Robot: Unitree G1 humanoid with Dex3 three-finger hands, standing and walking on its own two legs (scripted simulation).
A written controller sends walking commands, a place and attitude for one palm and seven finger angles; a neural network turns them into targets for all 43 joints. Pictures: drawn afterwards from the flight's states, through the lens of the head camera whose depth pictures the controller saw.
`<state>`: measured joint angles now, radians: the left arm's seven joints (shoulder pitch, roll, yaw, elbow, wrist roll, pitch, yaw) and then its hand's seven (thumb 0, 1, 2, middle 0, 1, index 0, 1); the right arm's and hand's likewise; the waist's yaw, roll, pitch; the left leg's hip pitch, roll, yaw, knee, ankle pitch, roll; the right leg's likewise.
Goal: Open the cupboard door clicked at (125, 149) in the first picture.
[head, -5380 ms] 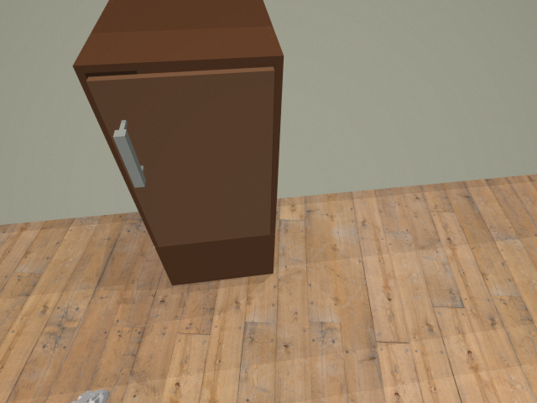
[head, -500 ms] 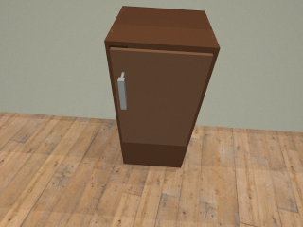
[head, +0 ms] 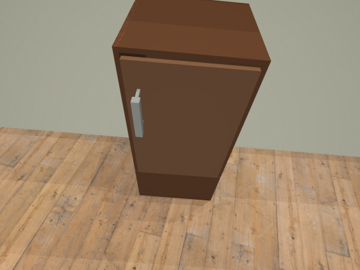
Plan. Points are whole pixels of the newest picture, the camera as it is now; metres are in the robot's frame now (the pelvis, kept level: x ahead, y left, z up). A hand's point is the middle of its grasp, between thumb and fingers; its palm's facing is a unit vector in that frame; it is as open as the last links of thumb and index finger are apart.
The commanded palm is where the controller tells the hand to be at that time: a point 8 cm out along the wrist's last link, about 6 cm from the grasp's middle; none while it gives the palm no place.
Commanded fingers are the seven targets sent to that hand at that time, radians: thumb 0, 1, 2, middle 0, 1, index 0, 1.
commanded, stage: come to a stop and stand still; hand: left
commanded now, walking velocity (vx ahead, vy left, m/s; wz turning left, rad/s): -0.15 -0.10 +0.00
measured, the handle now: (138, 113) +0.55 +0.18 -0.02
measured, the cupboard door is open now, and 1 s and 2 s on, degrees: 0 0 0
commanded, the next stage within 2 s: look again from close up in 0.66 s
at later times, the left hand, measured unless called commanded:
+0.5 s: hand out of the picture -0.01 +0.10 -0.17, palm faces +0.05 -0.98 -0.18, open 7.2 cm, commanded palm none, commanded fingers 0.00 0.90 0.90 -0.20 -0.30 -0.20 -0.30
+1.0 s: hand out of the picture -0.06 +0.10 -0.17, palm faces +0.04 -0.98 -0.20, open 7.4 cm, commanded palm none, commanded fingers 0.00 0.90 0.90 -0.20 -0.30 -0.20 -0.30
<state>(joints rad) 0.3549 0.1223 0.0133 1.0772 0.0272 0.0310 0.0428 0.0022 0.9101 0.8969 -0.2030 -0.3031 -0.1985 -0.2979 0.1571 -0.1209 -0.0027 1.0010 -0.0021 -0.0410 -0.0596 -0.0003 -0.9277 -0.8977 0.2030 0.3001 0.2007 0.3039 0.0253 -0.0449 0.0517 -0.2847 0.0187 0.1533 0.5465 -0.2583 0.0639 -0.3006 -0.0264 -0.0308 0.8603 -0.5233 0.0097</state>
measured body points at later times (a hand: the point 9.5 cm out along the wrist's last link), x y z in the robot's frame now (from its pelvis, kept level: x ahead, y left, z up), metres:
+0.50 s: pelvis -0.03 -0.07 +0.00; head -0.02 -0.06 +0.45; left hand -0.01 +0.15 -0.16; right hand -0.03 -0.30 -0.15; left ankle -0.05 +0.04 -0.74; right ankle -0.03 -0.17 -0.73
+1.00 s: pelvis -0.04 -0.06 +0.00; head -0.04 -0.08 +0.45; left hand -0.06 +0.15 -0.15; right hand -0.04 -0.28 -0.16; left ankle -0.05 +0.04 -0.73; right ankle -0.03 -0.17 -0.73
